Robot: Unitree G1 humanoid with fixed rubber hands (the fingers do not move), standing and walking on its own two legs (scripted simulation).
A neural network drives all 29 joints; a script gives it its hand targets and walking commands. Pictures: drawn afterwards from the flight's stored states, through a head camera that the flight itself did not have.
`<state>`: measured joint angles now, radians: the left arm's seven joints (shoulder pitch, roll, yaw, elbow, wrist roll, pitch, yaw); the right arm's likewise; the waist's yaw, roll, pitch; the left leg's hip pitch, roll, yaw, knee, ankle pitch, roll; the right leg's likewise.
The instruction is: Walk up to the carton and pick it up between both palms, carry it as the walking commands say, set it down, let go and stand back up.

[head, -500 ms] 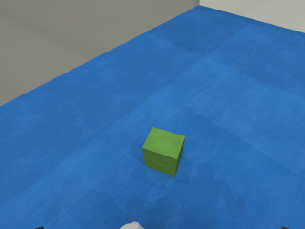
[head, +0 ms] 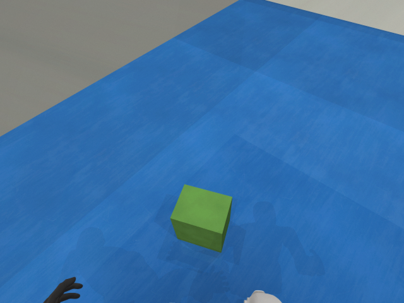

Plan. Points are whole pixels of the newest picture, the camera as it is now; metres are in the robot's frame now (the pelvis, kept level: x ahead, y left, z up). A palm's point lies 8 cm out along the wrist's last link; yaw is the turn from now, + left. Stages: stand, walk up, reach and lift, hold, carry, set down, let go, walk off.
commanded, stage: walk up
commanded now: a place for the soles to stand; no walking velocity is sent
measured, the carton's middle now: (203, 219) +0.54 +0.06 -0.62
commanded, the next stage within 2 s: none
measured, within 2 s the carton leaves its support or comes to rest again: neither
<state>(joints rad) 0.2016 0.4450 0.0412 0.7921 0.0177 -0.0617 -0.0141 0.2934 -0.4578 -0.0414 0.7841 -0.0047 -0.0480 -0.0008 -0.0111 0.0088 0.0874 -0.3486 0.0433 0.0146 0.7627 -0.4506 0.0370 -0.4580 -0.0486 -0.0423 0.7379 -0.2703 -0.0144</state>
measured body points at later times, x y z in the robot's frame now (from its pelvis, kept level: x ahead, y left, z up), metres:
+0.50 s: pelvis +0.03 +0.01 +0.02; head +0.04 +0.01 +0.47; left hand +0.15 +0.33 -0.09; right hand +0.16 -0.31 -0.08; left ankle +0.00 +0.15 -0.71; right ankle +0.07 -0.12 -0.71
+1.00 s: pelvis +0.03 +0.05 +0.02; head +0.07 +0.03 +0.47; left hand +0.05 +0.44 -0.05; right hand +0.18 -0.29 -0.09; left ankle +0.06 +0.20 -0.68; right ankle +0.07 -0.12 -0.71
